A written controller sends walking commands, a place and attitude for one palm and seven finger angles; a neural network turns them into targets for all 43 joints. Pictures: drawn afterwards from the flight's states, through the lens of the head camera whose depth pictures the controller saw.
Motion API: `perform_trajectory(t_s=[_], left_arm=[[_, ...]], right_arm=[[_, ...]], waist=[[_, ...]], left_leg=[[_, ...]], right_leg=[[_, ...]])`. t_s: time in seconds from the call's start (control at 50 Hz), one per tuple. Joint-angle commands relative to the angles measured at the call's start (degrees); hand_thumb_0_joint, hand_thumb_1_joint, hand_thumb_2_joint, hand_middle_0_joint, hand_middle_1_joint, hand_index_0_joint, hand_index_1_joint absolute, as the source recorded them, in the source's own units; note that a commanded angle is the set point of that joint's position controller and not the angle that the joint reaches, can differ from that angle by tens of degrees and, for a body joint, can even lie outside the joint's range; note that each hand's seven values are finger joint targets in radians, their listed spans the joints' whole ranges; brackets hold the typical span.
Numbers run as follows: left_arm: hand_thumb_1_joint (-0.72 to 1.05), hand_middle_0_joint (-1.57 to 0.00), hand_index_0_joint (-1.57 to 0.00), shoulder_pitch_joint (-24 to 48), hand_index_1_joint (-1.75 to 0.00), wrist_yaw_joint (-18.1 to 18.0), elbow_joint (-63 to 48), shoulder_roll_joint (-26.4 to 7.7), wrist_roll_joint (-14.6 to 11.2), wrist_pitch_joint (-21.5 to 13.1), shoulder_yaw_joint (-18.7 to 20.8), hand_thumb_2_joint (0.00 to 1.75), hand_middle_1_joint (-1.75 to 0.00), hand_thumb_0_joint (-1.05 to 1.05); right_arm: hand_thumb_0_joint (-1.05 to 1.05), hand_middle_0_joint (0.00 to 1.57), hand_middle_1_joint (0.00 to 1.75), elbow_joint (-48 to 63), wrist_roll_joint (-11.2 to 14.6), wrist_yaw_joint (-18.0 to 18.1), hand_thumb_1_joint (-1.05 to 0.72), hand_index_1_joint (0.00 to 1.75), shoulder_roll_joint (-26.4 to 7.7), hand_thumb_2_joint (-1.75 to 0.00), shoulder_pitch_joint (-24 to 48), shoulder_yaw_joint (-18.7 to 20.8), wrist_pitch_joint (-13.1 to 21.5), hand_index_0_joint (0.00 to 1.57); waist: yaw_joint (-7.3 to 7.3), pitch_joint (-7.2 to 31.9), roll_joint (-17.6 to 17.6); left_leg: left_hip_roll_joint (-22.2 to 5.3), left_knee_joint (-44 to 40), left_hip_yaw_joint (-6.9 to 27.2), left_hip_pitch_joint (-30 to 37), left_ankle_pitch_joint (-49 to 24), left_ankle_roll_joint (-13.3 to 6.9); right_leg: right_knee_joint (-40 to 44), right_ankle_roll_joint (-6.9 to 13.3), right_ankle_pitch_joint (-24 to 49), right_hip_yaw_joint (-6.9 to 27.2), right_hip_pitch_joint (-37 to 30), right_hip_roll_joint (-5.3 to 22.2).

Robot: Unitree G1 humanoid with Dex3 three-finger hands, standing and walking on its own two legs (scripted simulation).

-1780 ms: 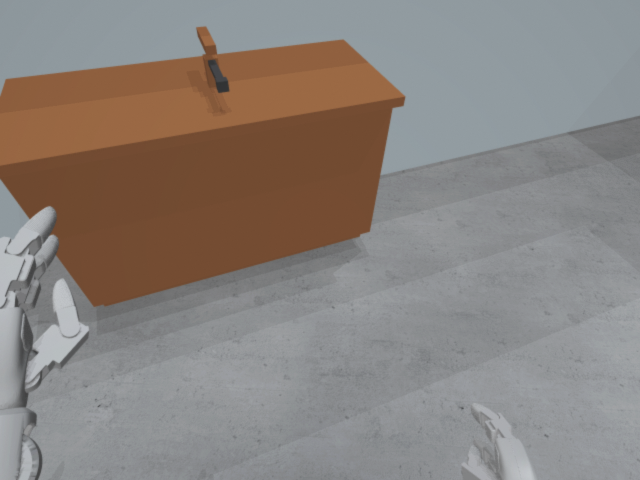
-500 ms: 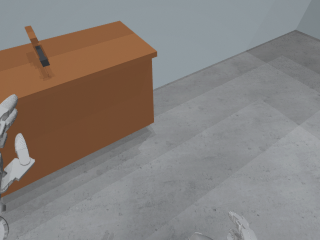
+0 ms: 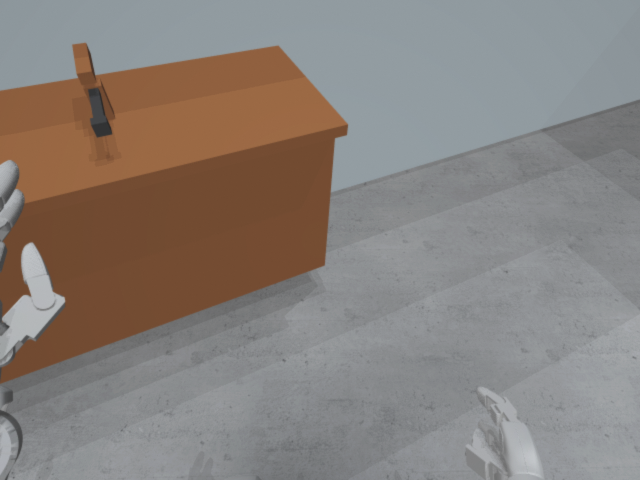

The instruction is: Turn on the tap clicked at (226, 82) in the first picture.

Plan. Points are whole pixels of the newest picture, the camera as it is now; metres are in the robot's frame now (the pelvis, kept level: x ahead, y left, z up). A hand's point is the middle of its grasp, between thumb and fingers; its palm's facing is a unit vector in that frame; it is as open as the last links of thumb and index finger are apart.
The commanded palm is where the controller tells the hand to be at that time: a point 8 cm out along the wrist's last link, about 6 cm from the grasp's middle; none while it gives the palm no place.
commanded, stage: take the last steps up to it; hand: left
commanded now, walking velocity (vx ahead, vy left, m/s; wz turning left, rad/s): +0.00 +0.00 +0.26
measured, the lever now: (101, 126) +0.69 +0.47 +0.02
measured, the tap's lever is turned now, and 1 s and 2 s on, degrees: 0 0 0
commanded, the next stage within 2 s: come to a stop and stand still in 1.84 s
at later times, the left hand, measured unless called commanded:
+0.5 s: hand (48, 301) +0.22 +0.25 +0.18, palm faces +0.53 -0.77 -0.37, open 7.4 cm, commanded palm +0.17 +0.29 +0.19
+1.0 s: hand (94, 241) +0.29 +0.24 +0.19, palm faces +0.52 -0.75 -0.40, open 7.4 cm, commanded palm +0.23 +0.28 +0.19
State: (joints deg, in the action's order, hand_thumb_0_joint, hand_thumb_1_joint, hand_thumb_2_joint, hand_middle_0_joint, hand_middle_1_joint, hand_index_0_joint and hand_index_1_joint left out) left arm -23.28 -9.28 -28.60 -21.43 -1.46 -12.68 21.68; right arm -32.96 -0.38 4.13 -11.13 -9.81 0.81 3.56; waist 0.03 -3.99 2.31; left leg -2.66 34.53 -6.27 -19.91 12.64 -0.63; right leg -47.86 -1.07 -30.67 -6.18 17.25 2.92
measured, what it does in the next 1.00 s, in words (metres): walks ahead: left foot, then right foot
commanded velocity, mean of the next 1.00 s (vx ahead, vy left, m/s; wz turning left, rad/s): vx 0.29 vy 0.07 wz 0.08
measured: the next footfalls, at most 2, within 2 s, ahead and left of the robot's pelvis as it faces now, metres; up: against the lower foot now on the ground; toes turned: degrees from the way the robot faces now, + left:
left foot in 0.46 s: +0.10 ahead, +0.11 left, +0.00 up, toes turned +16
right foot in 0.76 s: +0.17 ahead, -0.13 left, +0.00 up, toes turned -1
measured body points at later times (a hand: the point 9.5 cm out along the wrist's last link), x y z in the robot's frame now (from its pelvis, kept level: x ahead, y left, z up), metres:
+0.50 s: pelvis +0.04 -0.01 +0.00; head +0.05 +0.00 +0.45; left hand +0.19 +0.29 +0.20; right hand +0.23 -0.24 -0.08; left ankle +0.06 +0.10 -0.72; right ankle +0.00 -0.12 -0.71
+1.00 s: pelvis +0.11 -0.02 +0.02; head +0.13 -0.03 +0.47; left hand +0.25 +0.28 +0.21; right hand +0.29 -0.25 -0.08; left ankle +0.13 +0.12 -0.68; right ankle +0.13 -0.12 -0.72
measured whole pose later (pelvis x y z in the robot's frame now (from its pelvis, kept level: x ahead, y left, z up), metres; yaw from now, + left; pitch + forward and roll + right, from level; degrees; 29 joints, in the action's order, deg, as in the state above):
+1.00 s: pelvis +0.11 -0.02 +0.02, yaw +9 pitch -1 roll +2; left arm -25.9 -8.3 -25.7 -18.4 -0.3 -13.8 19.2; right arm -37.7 -0.4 4.0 -13.6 -12.7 0.9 4.1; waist -0.1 -2.5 0.7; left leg -4.2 49.5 -5.4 -26.2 19.2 0.1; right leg -29.0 1.1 -15.5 -8.7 12.3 5.0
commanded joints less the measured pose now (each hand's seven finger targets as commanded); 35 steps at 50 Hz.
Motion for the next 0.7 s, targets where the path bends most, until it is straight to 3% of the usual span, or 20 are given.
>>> perform_trajectory(t_s=[0.0, 0.06, 0.08, 0.1, 0.12, 0.14, 0.16, 0.2, 0.24, 0.34, 0.38, 0.4, 0.42, 0.44, 0.46, 0.48, 0.52, 0.58, 0.64, 0.68], left_arm=[[0.9, -0.2, -0.2, -1.46, -0.3, -0.66, -18.61, -9.32, -0.23, -2.79, 5.33, 0.9, -0.3, 0.0], [0.9, -0.2, -0.2, -3.21, -0.3, -0.69, -17.24, -8.37, -0.96, -1.86, 5.56, 0.9, -0.3, 0.0], [0.9, -0.2, -0.2, -2.73, -0.3, -0.8, -15.2, -8.92, -0.83, -1.62, 6.42, 0.9, -0.3, 0.0], [0.9, -0.2, -0.2, -1.91, -0.3, -0.87, -13.31, -9.35, -0.5, -1.19, 6.39, 0.9, -0.3, 0.0], [0.9, -0.2, -0.2, -0.35, -0.3, -0.85, -11.74, -10.41, -0.96, -0.46, 6.57, 0.9, -0.3, 0.0], [0.9, -0.2, -0.2, 0.37, -0.3, -0.97, -10.02, -10.35, -1.53, -0.26, 6.37, 0.9, -0.3, 0.0], [0.9, -0.2, -0.2, 1.71, -0.3, -1.13, -9.83, -10.3, -1.09, -0.75, 5.82, 0.9, -0.3, 0.0], [0.9, -0.2, -0.2, 2.86, -0.3, -0.89, -8.42, -9.28, -0.29, -1.87, 4.95, 0.9, -0.3, 0.0], [0.9, -0.2, -0.2, 2.24, -0.3, -0.94, -6.55, -8.47, 0.39, -2.89, 4.34, 0.9, -0.3, 0.0], [0.9, -0.2, -0.2, 2.06, -0.3, -1.64, -9.9, -7.91, 0.73, -3.08, 3.62, 0.9, -0.3, 0.0], [0.9, -0.2, -0.2, 4.17, -0.3, -2.05, -13.08, -8.23, 0.58, -2.98, 3.53, 0.9, -0.3, 0.0], [0.9, -0.2, -0.2, 4.21, -0.3, -2.2, -14.69, -8.64, 0.41, -3.19, 3.78, 0.9, -0.3, 0.0], [0.9, -0.2, -0.2, 4.77, -0.3, -2.22, -16.39, -8.36, 0.16, -3.63, 3.46, 0.9, -0.3, 0.0], [0.9, -0.2, -0.2, 4.29, -0.3, -2.36, -16.68, -8.36, -0.1, -4.19, 3.77, 0.9, -0.3, 0.0], [0.9, -0.2, -0.2, 2.93, -0.3, -2.04, -12.25, -9.72, 0.59, -4.36, 4.27, 0.9, -0.3, 0.0], [0.9, -0.2, -0.2, 3.34, -0.3, -1.77, -12.34, -10.61, 0.59, -4.07, 5.41, 0.9, -0.3, 0.0], [0.9, -0.2, -0.2, 2.39, -0.3, -1.3, -13.92, -9.93, 0.77, -4.23, 5.42, 0.9, -0.3, 0.0], [0.9, -0.2, -0.2, -1.61, -0.3, -0.86, -13.36, -7.35, 0.07, -4.3, 4.65, 0.9, -0.3, 0.0], [0.9, -0.2, -0.2, -1.96, -0.3, -0.65, -9.48, -6.68, 0.0, -3.78, 4.31, 0.9, -0.3, 0.0], [0.9, -0.2, -0.2, -0.59, -0.3, -0.72, -6.92, -6.56, 0.18, -3.17, 4.13, 0.9, -0.3, 0.0]], right_arm=[[0.0, 0.2, 0.3, 8.22, 0.38, -1.73, -0.9, 0.3, -6.97, -0.9, 1.11, 2.21, 4.02, 0.2], [0.0, 0.2, 0.3, 8.49, 0.88, -2.03, -0.9, 0.3, -6.88, -0.9, 1.35, 1.65, 3.89, 0.2], [0.0, 0.2, 0.3, 8.34, 1.03, -1.75, -0.9, 0.3, -6.48, -0.9, 1.62, 1.51, 3.49, 0.2], [0.0, 0.2, 0.3, 8.6, 1.17, -1.44, -0.9, 0.3, -5.65, -0.9, 1.08, 1.43, 2.99, 0.2], [0.0, 0.2, 0.3, 8.61, 0.99, -1.13, -0.9, 0.3, -4.46, -0.9, 1.65, 1.0, 2.81, 0.2], [0.0, 0.2, 0.3, 8.14, 1.08, -0.85, -0.9, 0.3, -5.4, -0.9, 2.98, 1.48, 2.91, 0.2], [0.0, 0.2, 0.3, 7.03, 0.63, -0.64, -0.9, 0.3, -5.21, -0.9, 3.6, 0.74, 2.99, 0.2], [0.0, 0.2, 0.3, 5.8, 0.33, -0.34, -0.9, 0.3, -4.05, -0.9, 4.2, -0.58, 2.31, 0.2], [0.0, 0.2, 0.3, 5.58, 0.09, 0.07, -0.9, 0.3, -4.06, -0.9, 3.83, -0.44, 2.03, 0.2], [0.0, 0.2, 0.3, 7.18, -0.24, 0.34, -0.9, 0.3, -4.25, -0.9, 3.87, 0.56, 2.74, 0.2], [0.0, 0.2, 0.3, 7.28, -0.09, 0.47, -0.9, 0.3, -4.89, -0.9, 2.34, 1.27, 2.9, 0.2], [0.0, 0.2, 0.3, 7.53, 0.24, 0.79, -0.9, 0.3, -5.51, -0.9, 1.33, 1.8, 3.2, 0.2], [0.0, 0.2, 0.3, 7.9, 0.37, 0.89, -0.9, 0.3, -6.9, -0.9, 1.15, 2.31, 3.46, 0.2], [0.0, 0.2, 0.3, 8.1, 0.65, 0.56, -0.9, 0.3, -7.59, -0.9, 1.38, 2.5, 3.59, 0.2], [0.0, 0.2, 0.3, 7.16, 0.54, 0.29, -0.9, 0.3, -6.79, -0.9, 1.36, 1.91, 3.91, 0.2], [0.0, 0.2, 0.3, 6.68, 0.45, 0.18, -0.9, 0.3, -6.63, -0.9, 2.12, 1.94, 4.04, 0.2], [0.0, 0.2, 0.3, 5.44, 0.94, 0.04, -0.9, 0.3, -6.58, -0.9, 2.07, 2.29, 4.73, 0.2], [0.0, 0.2, 0.3, 5.12, 1.04, -0.2, -0.9, 0.3, -6.77, -0.9, 1.66, 2.19, 5.75, 0.2], [0.0, 0.2, 0.3, 5.09, 0.79, 0.19, -0.9, 0.3, -7.0, -0.9, 1.38, 1.83, 6.12, 0.2], [0.0, 0.2, 0.3, 4.88, 0.77, 0.67, -0.9, 0.3, -6.97, -0.9, 1.38, 1.8, 5.77, 0.2]], waist=[[0.21, 13.33, -16.67], [-0.02, 12.9, -16.33], [0.22, 12.29, -12.45], [-0.38, 11.41, -3.51], [-0.46, 8.21, 10.36], [0.63, 5.23, 14.05], [0.09, 4.95, 8.64], [0.17, 5.44, 3.37], [0.46, 6.3, 6.69], [1.98, 9.3, 8.17], [0.61, 10.87, 5.02], [-0.3, 12.31, 1.03], [-1.24, 13.72, -8.64], [-0.69, 13.8, -19.86], [-0.7, 12.56, -18.92], [-1.0, 9.54, -17.32], [-0.39, 7.4, -12.14], [0.02, 7.6, -15.09], [-0.3, 6.7, -14.73], [0.02, 7.34, -11.98]], left_leg=[[-13.75, -9.14, 15.64, 13.88, -28.33, -7.98], [-11.13, -7.99, 11.27, 6.73, -16.0, -5.33], [-9.46, -5.9, 9.53, 3.24, -8.02, -4.05], [-4.75, 0.16, 4.56, -0.68, 2.68, -1.72], [1.05, 9.28, 0.08, -7.82, 12.52, 1.02], [1.54, 21.5, 2.48, -13.44, 15.01, 1.45], [0.17, 27.81, 5.3, -16.67, 14.3, 1.84], [-1.38, 25.3, 5.05, -16.32, 13.06, 2.11], [-1.08, 16.93, 1.83, -11.91, 10.97, 1.53], [1.62, 0.88, -4.03, -3.68, 7.23, 0.15], [2.44, -6.85, -5.16, 5.16, 2.15, -0.12], [1.33, -10.47, -3.55, 12.09, -0.26, -0.98], [-5.49, -12.98, 6.21, 20.21, -2.53, -4.6], [-16.6, -14.32, 22.33, 27.21, -14.67, -10.46], [-20.39, -17.95, 29.5, 22.41, -7.24, -13.69], [-21.25, -18.99, 30.83, 18.87, -2.67, -15.31], [-18.79, -17.63, 23.54, 16.15, -3.03, -14.55], [-13.84, -18.99, 12.42, 7.79, 0.85, -10.97], [-12.71, -19.08, 8.89, 3.16, 5.6, -8.87], [-11.61, -15.37, 7.4, 1.28, 11.76, -7.27]], right_leg=[[5.45, -1.0, 2.86, 2.4, 2.57, -0.93], [16.66, -1.05, 9.34, -0.21, -6.31, -1.89], [21.78, -0.51, 12.69, 0.66, -9.31, -0.67], [26.0, 1.99, 14.76, 7.53, -9.68, 4.9], [29.72, 5.62, 14.25, 20.45, -8.8, 13.79], [32.18, 9.68, 20.09, 27.74, -9.1, 19.63], [31.47, 11.52, 26.44, 27.07, -10.34, 21.19], [28.4, 10.21, 38.5, 17.38, -12.49, 18.51], [26.88, 8.58, 43.85, 10.77, -12.76, 15.93], [25.8, 8.19, 35.43, 8.73, -14.91, 14.46], [21.64, 6.65, 30.29, 7.39, -11.68, 12.88], [15.22, 4.93, 29.41, 5.25, -8.56, 10.93], [4.0, 2.35, 24.21, 2.64, 0.28, 6.44], [-6.93, -0.22, 1.49, -0.67, 12.87, 0.45], [-15.98, 0.67, -5.46, 3.24, 15.79, -0.01], [-18.75, 0.5, -3.52, 5.72, 18.84, 2.03], [-15.55, -0.24, 0.82, 5.62, 20.02, 3.48], [-5.21, -0.55, 6.85, 1.1, 10.13, 2.41], [5.09, -1.03, 8.03, -2.45, 2.23, 0.27], [12.46, -1.09, 10.06, -4.39, -3.77, -1.16]])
